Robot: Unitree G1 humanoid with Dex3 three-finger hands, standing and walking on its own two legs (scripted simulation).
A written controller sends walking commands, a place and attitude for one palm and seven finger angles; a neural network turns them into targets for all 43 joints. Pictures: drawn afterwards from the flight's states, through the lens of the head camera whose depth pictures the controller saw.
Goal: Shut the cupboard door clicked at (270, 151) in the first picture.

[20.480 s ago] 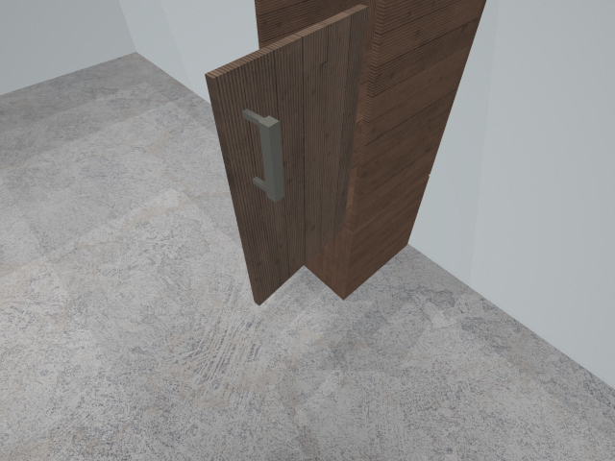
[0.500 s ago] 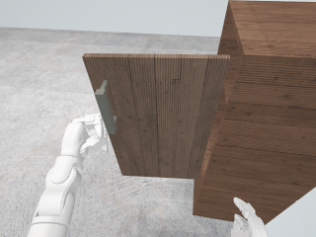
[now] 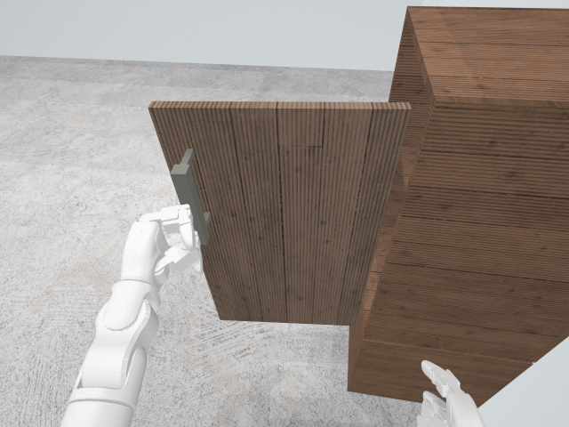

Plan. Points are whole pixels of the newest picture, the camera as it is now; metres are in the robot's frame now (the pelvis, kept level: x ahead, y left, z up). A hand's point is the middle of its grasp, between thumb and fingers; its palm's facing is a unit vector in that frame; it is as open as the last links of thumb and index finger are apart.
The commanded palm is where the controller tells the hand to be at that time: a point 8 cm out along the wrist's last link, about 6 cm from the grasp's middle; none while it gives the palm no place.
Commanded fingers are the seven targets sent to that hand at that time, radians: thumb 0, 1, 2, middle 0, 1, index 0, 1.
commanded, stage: push the door shut along its arc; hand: left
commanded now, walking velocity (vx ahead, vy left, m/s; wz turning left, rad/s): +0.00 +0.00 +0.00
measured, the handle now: (195, 198) +0.42 +0.16 +0.12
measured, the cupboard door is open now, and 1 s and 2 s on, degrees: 96 80 66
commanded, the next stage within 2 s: pull the fist back off the door in 1.96 s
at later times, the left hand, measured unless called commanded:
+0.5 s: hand (201, 226) +0.35 +0.14 +0.12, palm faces -0.07 -1.00 -0.06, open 3.1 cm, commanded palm +0.35 +0.19 +0.12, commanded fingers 0.00 0.90 0.90 -1.30 -1.50 -1.30 -1.50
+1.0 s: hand (216, 195) +0.42 +0.13 +0.12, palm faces -0.19 -0.98 -0.04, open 3.1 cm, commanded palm +0.42 +0.17 +0.12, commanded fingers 0.00 0.90 0.90 -1.30 -1.50 -1.30 -1.50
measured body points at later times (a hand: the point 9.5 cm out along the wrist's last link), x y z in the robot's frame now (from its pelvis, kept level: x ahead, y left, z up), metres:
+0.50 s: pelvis -0.01 -0.01 +0.00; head +0.00 -0.02 +0.45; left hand +0.35 +0.19 +0.13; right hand +0.14 -0.25 -0.10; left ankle -0.02 +0.08 -0.73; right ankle -0.02 -0.08 -0.73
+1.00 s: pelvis -0.02 +0.00 -0.01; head +0.02 +0.00 +0.44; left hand +0.43 +0.19 +0.13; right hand +0.07 -0.26 -0.12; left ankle -0.02 +0.08 -0.73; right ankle -0.02 -0.08 -0.73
